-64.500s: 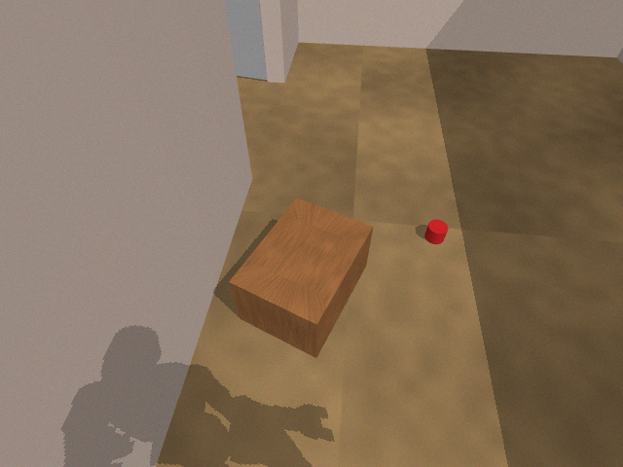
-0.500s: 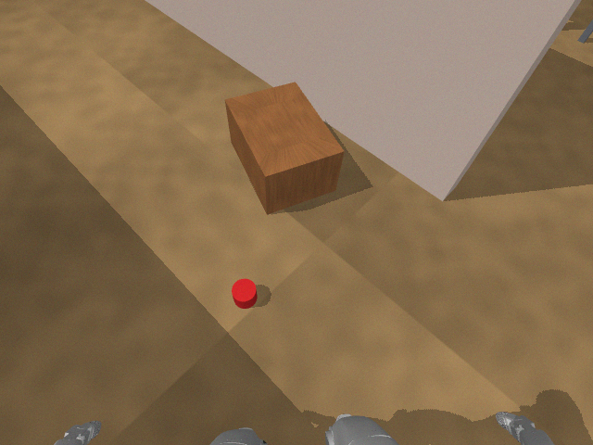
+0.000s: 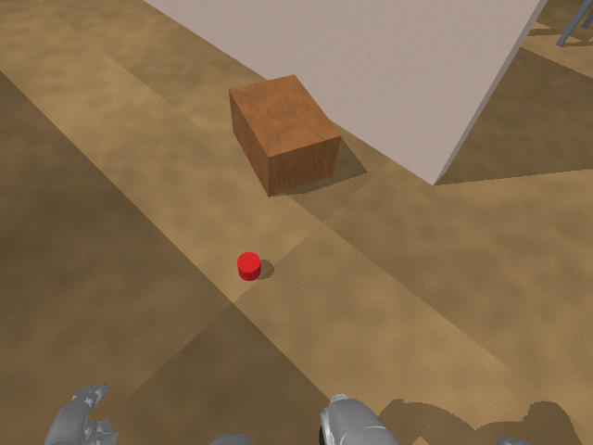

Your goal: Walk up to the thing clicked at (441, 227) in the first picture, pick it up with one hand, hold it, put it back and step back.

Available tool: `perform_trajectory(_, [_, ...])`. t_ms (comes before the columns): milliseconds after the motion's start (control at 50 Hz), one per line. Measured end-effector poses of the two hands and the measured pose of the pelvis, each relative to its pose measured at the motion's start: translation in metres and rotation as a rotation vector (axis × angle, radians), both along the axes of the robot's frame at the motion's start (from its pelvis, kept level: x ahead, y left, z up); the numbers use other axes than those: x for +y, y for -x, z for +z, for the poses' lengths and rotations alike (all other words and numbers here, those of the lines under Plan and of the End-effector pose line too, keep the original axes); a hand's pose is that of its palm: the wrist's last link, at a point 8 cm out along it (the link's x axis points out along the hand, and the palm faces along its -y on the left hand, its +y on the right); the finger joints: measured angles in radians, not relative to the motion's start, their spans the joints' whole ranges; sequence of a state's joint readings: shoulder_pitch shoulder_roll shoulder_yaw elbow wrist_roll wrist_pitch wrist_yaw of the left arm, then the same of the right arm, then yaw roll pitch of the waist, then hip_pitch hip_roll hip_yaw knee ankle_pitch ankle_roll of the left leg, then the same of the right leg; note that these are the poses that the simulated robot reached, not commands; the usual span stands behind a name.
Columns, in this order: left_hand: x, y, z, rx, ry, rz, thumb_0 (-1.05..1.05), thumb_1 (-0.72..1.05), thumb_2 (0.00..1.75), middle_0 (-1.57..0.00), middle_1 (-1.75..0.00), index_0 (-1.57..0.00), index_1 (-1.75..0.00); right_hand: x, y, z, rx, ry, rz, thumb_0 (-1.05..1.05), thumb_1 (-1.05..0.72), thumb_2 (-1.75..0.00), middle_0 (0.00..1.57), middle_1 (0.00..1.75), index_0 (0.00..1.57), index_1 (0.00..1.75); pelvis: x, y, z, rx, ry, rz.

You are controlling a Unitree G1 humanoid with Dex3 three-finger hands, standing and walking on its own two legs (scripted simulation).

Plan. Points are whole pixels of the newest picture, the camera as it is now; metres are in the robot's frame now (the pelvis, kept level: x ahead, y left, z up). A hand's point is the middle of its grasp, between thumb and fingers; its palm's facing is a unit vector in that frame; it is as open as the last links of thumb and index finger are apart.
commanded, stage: step back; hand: left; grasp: from above
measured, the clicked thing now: (249, 266) +0.71 +0.13 -0.72
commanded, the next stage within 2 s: stand in 1.94 s
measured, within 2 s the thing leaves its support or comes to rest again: neither
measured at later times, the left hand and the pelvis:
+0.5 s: hand out of the picture -0.08 +0.22 -0.13, palm faces -0.08 -0.91 -0.41, open 7.3 cm; pelvis -0.16 -0.05 +0.01, yaw -6 degrees
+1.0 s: hand out of the picture -0.23 +0.18 -0.15, palm faces -0.01 -0.94 -0.34, open 7.3 cm; pelvis -0.32 -0.08 +0.00, yaw -1 degrees
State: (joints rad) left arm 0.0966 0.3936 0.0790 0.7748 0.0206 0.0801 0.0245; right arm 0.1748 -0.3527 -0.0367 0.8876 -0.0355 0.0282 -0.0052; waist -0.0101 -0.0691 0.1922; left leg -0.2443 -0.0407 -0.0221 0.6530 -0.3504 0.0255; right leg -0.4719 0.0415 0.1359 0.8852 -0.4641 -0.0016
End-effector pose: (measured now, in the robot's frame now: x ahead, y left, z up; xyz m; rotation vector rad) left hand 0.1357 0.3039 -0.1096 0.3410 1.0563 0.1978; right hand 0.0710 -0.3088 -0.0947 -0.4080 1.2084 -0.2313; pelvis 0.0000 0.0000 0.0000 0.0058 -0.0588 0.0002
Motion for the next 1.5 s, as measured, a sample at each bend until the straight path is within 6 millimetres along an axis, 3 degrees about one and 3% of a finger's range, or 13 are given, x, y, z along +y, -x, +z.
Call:
perform_trajectory(80, [0.002, 0.034, 0.003, 0.042, 0.026, 0.013, 0.0, 0.91, 0.9, -0.2, -0.3, -0.21, -0.29, 0.001, 0.028, 0.018, 0.007, 0.019, -0.009, 0.0, -0.9, -0.89, 0.21, 0.3, 0.21, 0.3, 0.001, 0.019, 0.013, 0.022, 0.036, -0.01])
perform_trajectory(200, [0.006, 0.094, -0.004, 0.129, 0.001, 0.004, 0.0, 0.91, 0.9, -0.2, -0.3, -0.21, -0.29, -0.01, 0.047, 0.026, -0.076, 0.044, -0.02, 0.0, -0.9, -0.89, 0.21, 0.3, 0.21, 0.3, -0.005, 0.058, 0.011, 0.03, 0.027, -0.057])
perform_trajectory(360, [-0.017, 0.16, -0.009, 0.183, -0.041, -0.043, 0.0, 0.91, 0.9, -0.2, -0.3, -0.21, -0.29, -0.047, 0.09, 0.003, -0.167, 0.026, -0.02, 0.0, -0.9, -0.89, 0.21, 0.3, 0.21, 0.3, -0.03, 0.123, -0.009, 0.022, -0.002, -0.119])
perform_trajectory(480, [-0.044, 0.217, 0.017, 0.166, -0.045, -0.017, 0.0, 0.91, 0.9, -0.2, -0.3, -0.21, -0.29, -0.064, 0.145, -0.01, -0.112, -0.017, -0.072, 0.0, -0.91, -0.89, 0.21, 0.3, 0.2, 0.3, -0.047, 0.16, 0.002, 0.01, -0.032, -0.099])
perform_trajectory(620, [-0.052, 0.236, 0.033, 0.091, -0.079, -0.008, 0.0, 0.9, 0.9, -0.21, -0.3, -0.21, -0.3, -0.066, 0.215, -0.014, -0.004, -0.029, -0.05, 0.0, -0.91, -0.9, 0.21, 0.3, 0.2, 0.3, -0.056, 0.199, 0.009, 0.045, -0.034, -0.044])
perform_trajectory(780, [-0.055, 0.263, 0.003, -0.022, -0.017, 0.012, 0.0, 0.9, 0.9, -0.2, -0.3, -0.21, -0.3, -0.052, 0.271, -0.017, 0.043, -0.012, 0.014, 0.0, -0.91, -0.9, 0.21, 0.3, 0.2, 0.3, -0.059, 0.26, -0.007, 0.003, -0.052, 0.016])
perform_trajectory(860, [-0.069, 0.298, 0.001, 0.024, 0.037, 0.022, 0.0, 0.91, 0.9, -0.2, -0.3, -0.21, -0.29, -0.056, 0.287, -0.003, 0.002, -0.002, 0.031, 0.0, -0.9, -0.89, 0.21, 0.3, 0.21, 0.3, -0.06, 0.283, 0.001, 0.006, 0.009, 0.029])
perform_trajectory(960, [-0.075, 0.351, -0.001, 0.069, 0.047, 0.037, 0.0, 0.91, 0.9, -0.2, -0.3, -0.21, -0.3, -0.071, 0.29, 0.012, -0.084, 0.014, 0.047, 0.0, -0.9, -0.89, 0.21, 0.3, 0.21, 0.3, -0.072, 0.309, 0.006, 0.03, 0.015, -0.001])
perform_trajectory(1060, [-0.083, 0.408, -0.005, 0.144, -0.008, 0.036, 0.0, 0.91, 0.9, -0.2, -0.3, -0.21, -0.29, -0.095, 0.293, 0.006, -0.176, -0.008, 0.037, 0.0, -0.9, -0.89, 0.21, 0.3, 0.21, 0.3, -0.089, 0.333, -0.003, 0.015, 0.03, -0.044])
perform_trajectory(1160, [-0.088, 0.456, 0.01, 0.184, -0.037, 0.075, 0.0, 0.9, 0.9, -0.2, -0.3, -0.21, -0.3, -0.103, 0.317, 0.0, -0.137, -0.049, 0.001, 0.0, -0.91, -0.9, 0.21, 0.3, 0.2, 0.3, -0.095, 0.34, 0.005, 0.007, 0.013, -0.053])
perform_trajectory(1320, [-0.061, 0.467, 0.024, 0.18, -0.072, 0.116, 0.0, 0.9, 0.9, -0.21, -0.3, -0.21, -0.3, -0.093, 0.351, -0.015, 0.025, -0.071, 0.008, 0.0, -0.91, -0.9, 0.2, 0.3, 0.2, 0.3, -0.08, 0.338, 0.007, 0.031, 0.015, 0.01])
perform_trajectory(1420, [-0.033, 0.452, 0.012, 0.188, -0.072, 0.122, 0.0, 0.9, 0.9, -0.2, -0.3, -0.21, -0.3, -0.066, 0.343, -0.016, 0.042, -0.068, 0.018, 0.01, -0.91, -0.9, 0.2, 0.3, 0.2, 0.3, -0.061, 0.331, 0.002, 0.024, -0.023, 0.019])
perform_trajectory(1500, [-0.03, 0.426, 0.011, 0.189, -0.049, 0.09, 0.0, 0.91, 0.9, -0.2, -0.3, -0.21, -0.29, -0.05, 0.336, -0.005, -0.018, -0.077, -0.001, 0.01, -0.91, -0.89, 0.21, 0.3, 0.2, 0.3, -0.053, 0.323, 0.008, 0.02, 0.014, 0.022])
